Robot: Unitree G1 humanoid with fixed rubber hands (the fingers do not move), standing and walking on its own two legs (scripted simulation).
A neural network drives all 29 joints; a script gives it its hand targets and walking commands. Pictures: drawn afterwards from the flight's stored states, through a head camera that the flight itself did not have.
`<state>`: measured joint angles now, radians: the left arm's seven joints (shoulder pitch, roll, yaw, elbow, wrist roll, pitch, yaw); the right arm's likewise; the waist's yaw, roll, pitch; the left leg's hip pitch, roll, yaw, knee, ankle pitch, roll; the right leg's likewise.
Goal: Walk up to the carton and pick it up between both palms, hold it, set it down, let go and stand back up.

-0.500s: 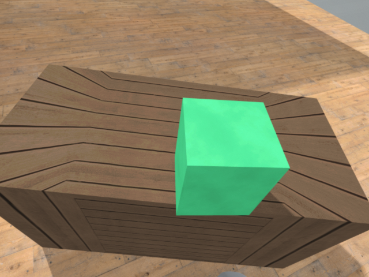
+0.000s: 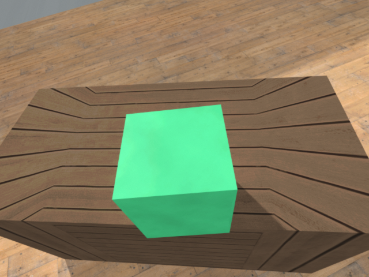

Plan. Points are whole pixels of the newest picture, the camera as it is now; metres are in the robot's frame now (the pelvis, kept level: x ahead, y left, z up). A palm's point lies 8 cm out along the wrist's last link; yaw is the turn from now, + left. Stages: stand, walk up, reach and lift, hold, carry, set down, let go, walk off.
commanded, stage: walk up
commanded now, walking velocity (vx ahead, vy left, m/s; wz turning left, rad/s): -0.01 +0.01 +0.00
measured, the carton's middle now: (180, 176) +0.33 +0.04 +0.00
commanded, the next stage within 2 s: none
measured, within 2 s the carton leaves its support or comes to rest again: neither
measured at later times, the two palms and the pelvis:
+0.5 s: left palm out of the picture -0.04 +0.20 -0.15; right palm out of the picture -0.16 -0.25 -0.13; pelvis -0.07 -0.03 +0.00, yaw +1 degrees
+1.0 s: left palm out of the picture +0.05 +0.14 -0.12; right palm out of the picture -0.16 -0.30 -0.15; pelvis -0.04 -0.09 -0.01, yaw +0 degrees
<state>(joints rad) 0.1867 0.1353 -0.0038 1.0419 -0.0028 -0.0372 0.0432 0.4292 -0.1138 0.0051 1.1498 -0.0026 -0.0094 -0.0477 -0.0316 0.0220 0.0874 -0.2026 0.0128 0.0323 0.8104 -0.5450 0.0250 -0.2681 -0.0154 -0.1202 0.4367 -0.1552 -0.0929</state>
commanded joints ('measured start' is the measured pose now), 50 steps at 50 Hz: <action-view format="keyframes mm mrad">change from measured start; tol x32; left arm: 1 96 64 -10 16 1 16 3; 39 -54 73 55 -96 38 -24 -34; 50 316 84 52 9 35 12 7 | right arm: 1 137 11 -17 27 -27 70 16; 50 -7 -50 -35 -39 -13 -5 24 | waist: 1 -17 -80 17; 21 -56 -101 -66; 25 67 327 31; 30 136 -113 188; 36 -87 261 -61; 50 115 -249 -55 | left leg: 1 -43 13 -22 40 102 -16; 13 -153 21 47 219 102 -48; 23 269 61 -25 -802 240 106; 27 -311 294 -206 -810 -33 170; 33 34 168 -66 -572 496 72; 36 390 292 -248 -651 -118 178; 39 407 219 -121 -498 743 155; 43 236 142 15 -381 856 113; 47 -388 22 118 38 72 -44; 50 -250 64 14 171 -13 -35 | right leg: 1 -26 -168 183 -208 178 79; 21 -21 -123 234 -428 -305 139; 29 -122 58 91 523 -189 106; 38 -491 -35 32 229 -336 159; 45 193 -63 -16 -51 128 129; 47 514 -471 410 -85 484 38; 50 197 -397 351 -185 238 -64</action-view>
